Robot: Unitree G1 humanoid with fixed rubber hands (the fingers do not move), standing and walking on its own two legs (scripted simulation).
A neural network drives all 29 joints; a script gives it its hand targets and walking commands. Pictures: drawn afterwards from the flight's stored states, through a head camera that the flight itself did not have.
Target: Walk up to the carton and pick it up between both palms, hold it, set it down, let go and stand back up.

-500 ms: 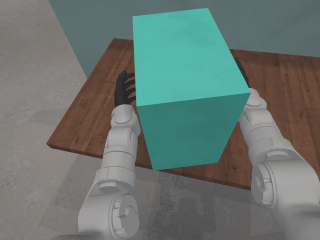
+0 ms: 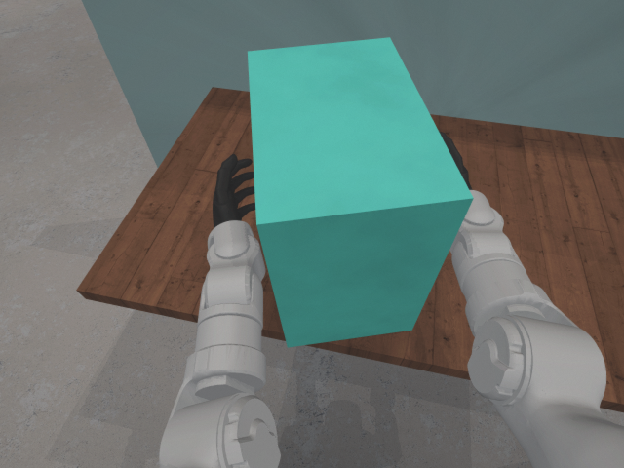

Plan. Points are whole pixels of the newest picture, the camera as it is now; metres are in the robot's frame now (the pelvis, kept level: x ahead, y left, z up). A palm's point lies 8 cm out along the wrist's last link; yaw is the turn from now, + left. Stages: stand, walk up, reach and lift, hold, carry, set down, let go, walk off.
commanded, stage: reach and lift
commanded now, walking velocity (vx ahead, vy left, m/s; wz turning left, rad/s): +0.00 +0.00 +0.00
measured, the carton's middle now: (335, 201) +0.47 +0.06 +0.07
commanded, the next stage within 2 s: none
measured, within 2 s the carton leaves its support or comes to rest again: leaves its support in 1.02 s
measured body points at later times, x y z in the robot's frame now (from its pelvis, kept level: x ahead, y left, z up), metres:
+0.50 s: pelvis +0.00 +0.00 +0.00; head +0.07 -0.01 +0.45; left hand +0.40 +0.19 +0.10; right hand +0.49 -0.08 +0.11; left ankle +0.00 +0.15 -0.74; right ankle -0.01 -0.06 -0.74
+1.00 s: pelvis -0.01 +0.00 +0.00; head +0.05 -0.01 +0.44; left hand +0.39 +0.19 +0.10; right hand +0.49 -0.08 +0.11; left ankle +0.00 +0.15 -0.74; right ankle -0.01 -0.06 -0.74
